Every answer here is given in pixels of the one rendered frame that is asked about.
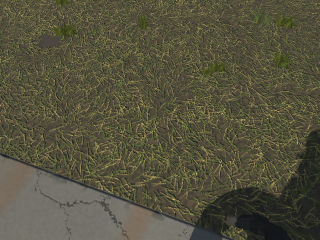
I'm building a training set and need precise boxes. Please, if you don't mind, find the right robot hand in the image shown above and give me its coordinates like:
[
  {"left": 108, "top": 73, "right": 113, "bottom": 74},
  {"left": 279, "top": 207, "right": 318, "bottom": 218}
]
[{"left": 226, "top": 213, "right": 291, "bottom": 240}]

